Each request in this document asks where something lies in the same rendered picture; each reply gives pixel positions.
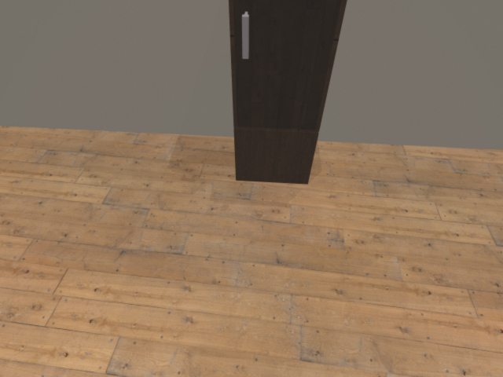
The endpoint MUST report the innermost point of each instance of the cupboard door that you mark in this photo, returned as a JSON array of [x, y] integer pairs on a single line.
[[281, 84]]

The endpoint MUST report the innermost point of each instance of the handle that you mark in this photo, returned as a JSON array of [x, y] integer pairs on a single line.
[[245, 36]]

